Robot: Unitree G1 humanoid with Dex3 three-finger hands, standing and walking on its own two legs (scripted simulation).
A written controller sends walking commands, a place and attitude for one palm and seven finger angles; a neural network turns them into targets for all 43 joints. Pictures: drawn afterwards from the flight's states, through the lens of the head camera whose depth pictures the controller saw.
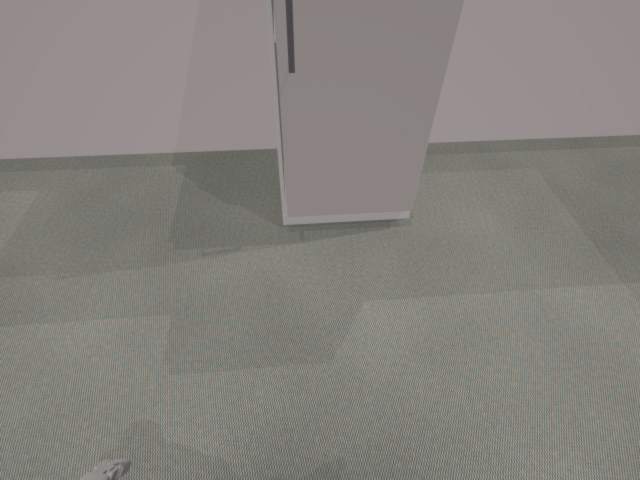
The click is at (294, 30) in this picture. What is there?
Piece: fridge door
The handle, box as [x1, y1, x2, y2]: [286, 0, 294, 72]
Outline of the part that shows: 286,0 289,72 294,72 292,2 291,0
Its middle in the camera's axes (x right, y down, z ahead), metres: -0.09 -0.67 +0.99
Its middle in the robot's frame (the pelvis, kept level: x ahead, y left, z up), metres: +1.21 +0.15 +0.21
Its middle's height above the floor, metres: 0.98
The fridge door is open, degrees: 0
